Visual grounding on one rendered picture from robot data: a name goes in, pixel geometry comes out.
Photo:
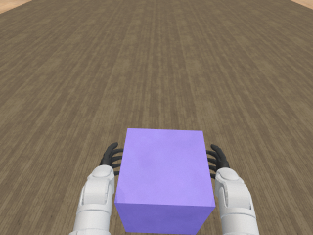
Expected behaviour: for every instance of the right robot hand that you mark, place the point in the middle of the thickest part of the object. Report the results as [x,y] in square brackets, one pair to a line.
[220,159]

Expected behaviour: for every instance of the left robot hand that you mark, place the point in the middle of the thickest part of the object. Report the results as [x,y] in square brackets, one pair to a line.
[108,158]

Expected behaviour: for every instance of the carton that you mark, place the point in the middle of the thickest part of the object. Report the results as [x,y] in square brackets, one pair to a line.
[164,184]

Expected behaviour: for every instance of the right robot forearm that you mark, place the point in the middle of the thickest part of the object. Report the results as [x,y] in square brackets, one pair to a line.
[235,204]

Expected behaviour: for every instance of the left robot forearm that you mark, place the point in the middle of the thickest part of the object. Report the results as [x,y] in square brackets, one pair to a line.
[94,208]

